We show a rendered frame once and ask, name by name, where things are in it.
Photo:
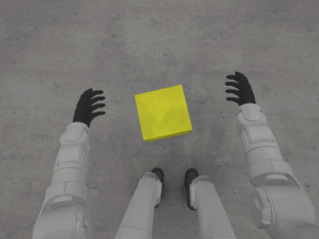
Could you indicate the right robot shin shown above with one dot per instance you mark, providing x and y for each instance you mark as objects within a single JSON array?
[{"x": 201, "y": 178}]

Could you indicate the left robot upper arm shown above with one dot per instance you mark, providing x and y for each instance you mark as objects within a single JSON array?
[{"x": 72, "y": 222}]

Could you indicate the carton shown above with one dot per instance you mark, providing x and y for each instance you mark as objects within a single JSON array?
[{"x": 163, "y": 113}]

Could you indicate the robot left hand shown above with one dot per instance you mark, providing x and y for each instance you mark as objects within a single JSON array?
[{"x": 84, "y": 110}]

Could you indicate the robot right forearm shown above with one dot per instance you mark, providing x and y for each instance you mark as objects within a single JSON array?
[{"x": 265, "y": 162}]

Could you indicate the robot right hand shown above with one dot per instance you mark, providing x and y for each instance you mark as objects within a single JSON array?
[{"x": 245, "y": 93}]

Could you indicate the right robot upper arm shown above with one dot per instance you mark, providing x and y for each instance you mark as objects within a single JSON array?
[{"x": 283, "y": 211}]

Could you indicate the robot left thigh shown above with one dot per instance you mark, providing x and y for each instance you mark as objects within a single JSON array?
[{"x": 139, "y": 217}]

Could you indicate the robot left forearm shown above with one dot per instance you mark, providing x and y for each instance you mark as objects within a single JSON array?
[{"x": 68, "y": 185}]

